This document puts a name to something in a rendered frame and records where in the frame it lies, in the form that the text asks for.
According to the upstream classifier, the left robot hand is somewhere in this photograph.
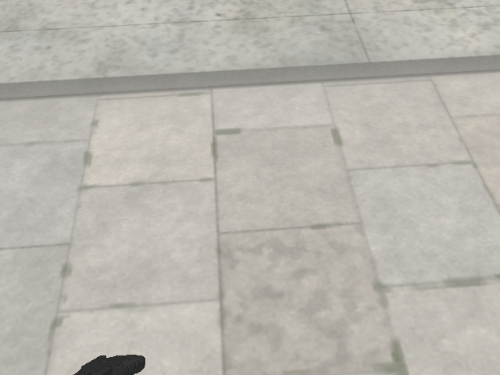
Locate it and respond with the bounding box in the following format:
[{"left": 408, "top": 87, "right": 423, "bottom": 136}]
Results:
[{"left": 74, "top": 355, "right": 145, "bottom": 375}]

